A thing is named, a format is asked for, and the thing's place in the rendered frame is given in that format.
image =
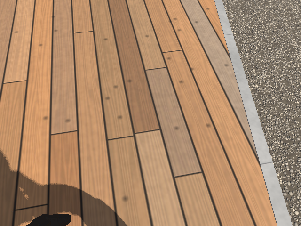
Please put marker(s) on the left robot hand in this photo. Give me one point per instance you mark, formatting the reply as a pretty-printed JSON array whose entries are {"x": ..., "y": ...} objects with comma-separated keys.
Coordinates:
[{"x": 51, "y": 220}]

